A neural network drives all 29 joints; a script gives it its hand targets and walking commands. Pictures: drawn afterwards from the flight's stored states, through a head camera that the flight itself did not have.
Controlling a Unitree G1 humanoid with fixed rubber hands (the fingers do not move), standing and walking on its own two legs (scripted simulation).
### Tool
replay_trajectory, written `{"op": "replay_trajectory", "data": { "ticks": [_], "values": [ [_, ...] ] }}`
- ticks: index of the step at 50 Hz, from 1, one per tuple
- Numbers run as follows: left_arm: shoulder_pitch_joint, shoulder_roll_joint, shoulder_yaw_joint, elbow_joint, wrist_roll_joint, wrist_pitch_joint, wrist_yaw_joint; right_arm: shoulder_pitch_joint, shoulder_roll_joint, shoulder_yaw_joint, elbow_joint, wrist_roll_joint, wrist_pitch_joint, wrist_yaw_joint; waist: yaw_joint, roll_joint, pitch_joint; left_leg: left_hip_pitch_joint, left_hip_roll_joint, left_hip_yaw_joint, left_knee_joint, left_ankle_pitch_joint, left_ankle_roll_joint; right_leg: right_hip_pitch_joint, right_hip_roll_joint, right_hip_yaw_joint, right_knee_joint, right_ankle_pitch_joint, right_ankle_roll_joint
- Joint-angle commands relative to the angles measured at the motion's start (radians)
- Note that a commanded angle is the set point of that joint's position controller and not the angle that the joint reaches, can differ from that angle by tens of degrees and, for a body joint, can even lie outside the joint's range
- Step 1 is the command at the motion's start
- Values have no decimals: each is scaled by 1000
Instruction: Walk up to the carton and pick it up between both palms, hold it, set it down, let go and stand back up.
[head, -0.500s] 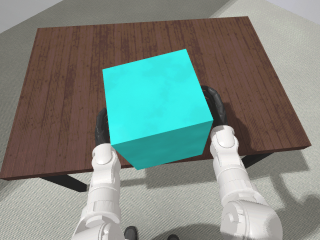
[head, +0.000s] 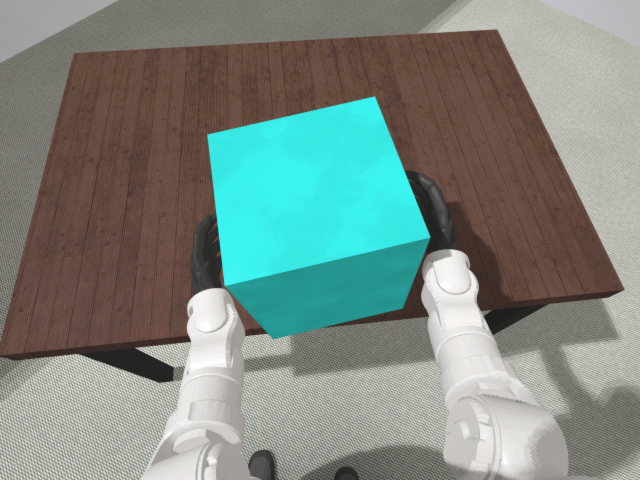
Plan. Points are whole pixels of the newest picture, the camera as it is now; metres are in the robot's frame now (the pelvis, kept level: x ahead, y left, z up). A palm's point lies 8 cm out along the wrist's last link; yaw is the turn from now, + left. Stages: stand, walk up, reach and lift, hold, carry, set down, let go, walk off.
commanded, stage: set down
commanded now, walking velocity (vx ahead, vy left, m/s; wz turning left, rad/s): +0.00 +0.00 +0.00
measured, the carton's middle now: (317, 232) +0.43 +0.01 -0.03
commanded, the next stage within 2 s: none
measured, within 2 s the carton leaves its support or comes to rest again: rests again in 0.06 s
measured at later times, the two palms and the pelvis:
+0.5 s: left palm (210, 273) +0.36 +0.15 -0.03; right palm (434, 241) +0.40 -0.14 -0.01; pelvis +0.00 +0.01 +0.00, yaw +0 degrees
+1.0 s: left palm (206, 270) +0.37 +0.16 -0.03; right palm (449, 243) +0.40 -0.16 -0.01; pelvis -0.01 +0.01 -0.01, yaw -1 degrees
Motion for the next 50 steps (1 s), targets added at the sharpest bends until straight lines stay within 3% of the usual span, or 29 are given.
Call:
{"op": "replay_trajectory", "data": {
  "ticks": [1, 7, 10, 15, 16, 17, 20, 24, 26, 30, 31, 32, 34, 36, 39, 44, 46, 47, 49, 50],
  "values": [
    [-532, -124, -186, 12, 97, -92, -19, -467, 187, 202, 94, 23, -7, 25, 195, 16, -756, 132, -6, 144, 110, 447, 41, 315, -35, -1, 49, 786, 74],
    [-481, -42, -148, 42, 83, -107, -9, -476, 89, 233, 65, 67, -14, 6, 204, 1, -774, 70, -16, 147, 120, 434, 48, 362, -37, 11, 78, 850, 83],
    [-494, -53, -161, 42, 74, -120, -3, -496, 98, 231, 61, 77, -20, 5, 195, 16, -816, 79, -12, 144, 144, 463, 41, 309, -26, 7, 80, 823, 76],
    [-462, -4, -135, 78, 67, -129, 4, -492, 42, 249, 50, 100, -24, 3, 215, 5, -849, 78, -12, 145, 150, 467, 41, 300, -19, 9, 85, 808, 75],
    [-470, -14, -142, 76, 62, -132, 2, -487, 47, 247, 63, 98, -23, 5, 202, 0, -839, 73, -12, 143, 156, 474, 39, 283, -16, 5, 87, 797, 76],
    [-466, 3, -149, 60, 55, -135, 8, -491, 15, 253, 51, 115, -30, 2, 202, 23, -884, 87, -8, 142, 168, 497, 34, 273, -13, 8, 91, 812, 70],
    [-450, 5, -149, 76, 41, -140, 13, -480, 12, 280, 45, 144, -33, 2, 201, 21, -897, 98, -9, 136, 189, 534, 31, 249, -5, 6, 95, 812, 68],
    [-462, 39, -161, 85, 19, -141, 20, -493, -53, 278, 65, 170, -34, -2, 192, 29, -923, 125, -2, 134, 210, 544, 22, 189, 7, 0, 96, 766, 62],
    [-458, 53, -155, 74, 11, -143, 25, -498, -67, 303, 51, 195, -32, 1, 206, 33, -924, 121, -2, 133, 211, 545, 22, 191, 7, 7, 93, 765, 61],
    [-470, 62, -182, 78, -19, -140, 37, -513, -111, 302, 69, 235, -33, 1, 191, 53, -948, 175, 11, 118, 237, 571, 7, 83, 24, -5, 76, 670, 45],
    [-451, 88, -186, 55, -30, -141, 45, -506, -155, 324, 53, 258, -36, 0, 200, 59, -992, 195, 12, 117, 251, 622, 1, 84, 28, -5, 85, 692, 41],
    [-467, 130, -198, 63, -56, -139, 48, -504, -212, 316, 71, 278, -33, -3, 184, 66, -997, 203, 11, 114, 257, 609, 1, 72, 29, -5, 80, 676, 41],
    [-474, 103, -197, 77, -55, -139, 51, -529, -183, 323, 81, 289, -30, 2, 188, 63, -967, 196, 14, 113, 255, 581, -1, 48, 36, -10, 73, 619, 41],
    [-448, 163, -204, 73, -88, -139, 57, -524, -249, 363, 46, 348, -30, 4, 211, 66, -1011, 191, 12, 118, 267, 597, -4, 72, 38, -3, 83, 646, 37],
    [-406, 180, -244, 57, -125, -129, 61, -489, -326, 375, 84, 402, -33, 2, 173, 74, -998, 226, 17, 95, 276, 627, -15, 47, 47, -16, 82, 642, 37],
    [-360, 226, -292, 50, -206, -117, 70, -456, -433, 430, 96, 511, -36, 5, 174, 74, -980, 241, 22, 80, 287, 640, -26, 1, 61, -23, 76, 604, 26],
    [-333, 246, -301, 42, -229, -111, 70, -439, -467, 457, 69, 550, -38, 6, 165, 66, -976, 216, 21, 75, 284, 628, -27, 29, 57, -17, 83, 641, 31],
    [-318, 240, -303, 51, -239, -110, 68, -438, -461, 478, 61, 570, -40, 10, 177, 61, -965, 203, 17, 74, 284, 634, -27, 29, 57, -11, 85, 662, 32],
    [-302, 248, -319, 30, -255, -108, 63, -397, -483, 488, 71, 590, -43, 17, 154, 53, -949, 188, 19, 59, 274, 623, -28, 53, 52, -9, 90, 684, 37],
    [-264, 248, -316, 19, -259, -109, 59, -371, -479, 513, 57, 611, -50, 22, 165, 53, -950, 176, 14, 60, 273, 631, -26, 72, 46, -3, 95, 714, 42]
  ]
}}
